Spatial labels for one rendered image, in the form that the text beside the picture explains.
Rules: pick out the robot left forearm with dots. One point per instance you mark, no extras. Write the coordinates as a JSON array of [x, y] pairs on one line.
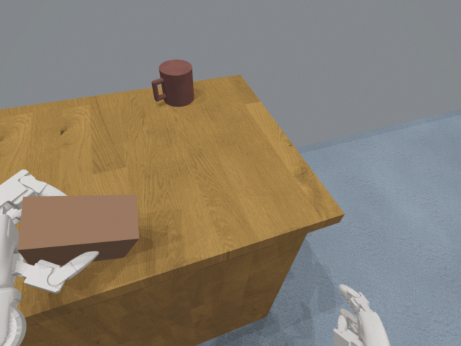
[[12, 321]]

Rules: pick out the left robot hand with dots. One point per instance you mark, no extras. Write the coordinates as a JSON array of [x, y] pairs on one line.
[[43, 275]]

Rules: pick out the table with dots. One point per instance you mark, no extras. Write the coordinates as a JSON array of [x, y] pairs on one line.
[[224, 202]]

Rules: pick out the right robot hand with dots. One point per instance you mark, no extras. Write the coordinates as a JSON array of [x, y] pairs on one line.
[[366, 329]]

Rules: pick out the sponge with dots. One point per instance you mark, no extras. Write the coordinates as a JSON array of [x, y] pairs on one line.
[[57, 229]]

